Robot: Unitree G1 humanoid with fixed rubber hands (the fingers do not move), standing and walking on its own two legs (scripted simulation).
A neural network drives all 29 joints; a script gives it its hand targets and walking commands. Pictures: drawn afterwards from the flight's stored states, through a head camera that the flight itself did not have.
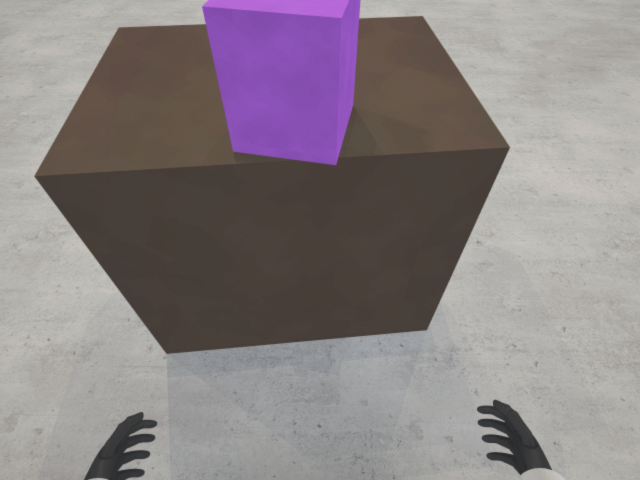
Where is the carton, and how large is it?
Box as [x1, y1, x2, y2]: [202, 0, 359, 164]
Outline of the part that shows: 208,0 202,6 233,151 335,164 353,100 359,0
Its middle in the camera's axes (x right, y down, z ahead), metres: -0.05 -0.32 +0.69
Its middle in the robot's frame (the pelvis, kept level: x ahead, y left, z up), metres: +0.75 +0.08 +0.14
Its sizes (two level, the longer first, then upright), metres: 0.210 0.200 0.250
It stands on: a pedestal, 0.77 m high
